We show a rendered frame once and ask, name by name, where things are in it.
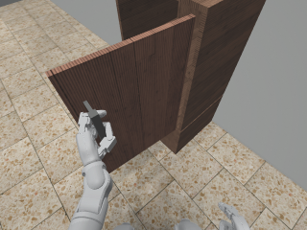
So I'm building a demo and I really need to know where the cupboard door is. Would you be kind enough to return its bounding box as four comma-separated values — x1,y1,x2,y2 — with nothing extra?
45,13,196,173

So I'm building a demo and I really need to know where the right robot hand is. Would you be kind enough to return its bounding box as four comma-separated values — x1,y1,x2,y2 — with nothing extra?
218,202,251,230

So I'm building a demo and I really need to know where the robot left forearm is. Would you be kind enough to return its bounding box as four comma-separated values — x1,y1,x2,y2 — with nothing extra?
67,161,113,230

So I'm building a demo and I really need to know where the handle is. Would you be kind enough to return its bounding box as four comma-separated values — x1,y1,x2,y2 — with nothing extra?
83,101,106,140

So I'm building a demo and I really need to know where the right robot shin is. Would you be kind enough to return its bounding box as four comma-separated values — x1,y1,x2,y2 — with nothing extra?
180,218,190,222

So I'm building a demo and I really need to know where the left robot hand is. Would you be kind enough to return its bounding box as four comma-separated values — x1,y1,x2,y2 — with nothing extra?
76,110,117,167

